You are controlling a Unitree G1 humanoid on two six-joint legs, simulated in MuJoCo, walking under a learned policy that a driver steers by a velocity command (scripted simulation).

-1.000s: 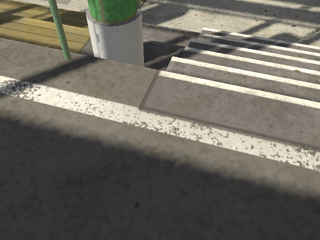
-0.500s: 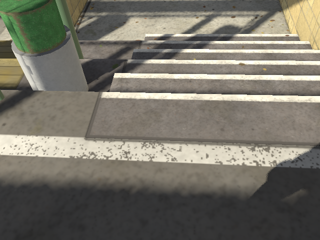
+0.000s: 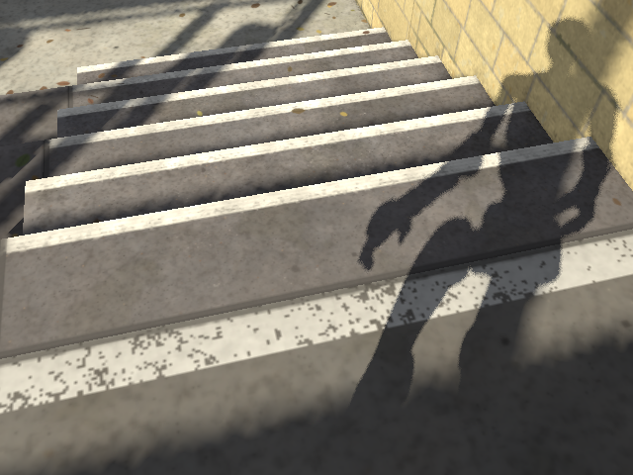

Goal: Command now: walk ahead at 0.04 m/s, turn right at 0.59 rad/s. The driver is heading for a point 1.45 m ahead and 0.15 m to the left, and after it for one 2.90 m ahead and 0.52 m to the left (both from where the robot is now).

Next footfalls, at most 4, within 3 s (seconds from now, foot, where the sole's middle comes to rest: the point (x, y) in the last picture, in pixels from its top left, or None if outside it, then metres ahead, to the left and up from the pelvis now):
0.26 right None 0.04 -0.15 -0.77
0.72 left None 0.04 0.06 -0.77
1.12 right None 0.10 -0.18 -0.77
1.60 left None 0.33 0.18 -0.77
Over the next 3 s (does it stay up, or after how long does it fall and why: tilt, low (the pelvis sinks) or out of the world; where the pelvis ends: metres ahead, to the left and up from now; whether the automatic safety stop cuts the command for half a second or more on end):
stays up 0.87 0.17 0.00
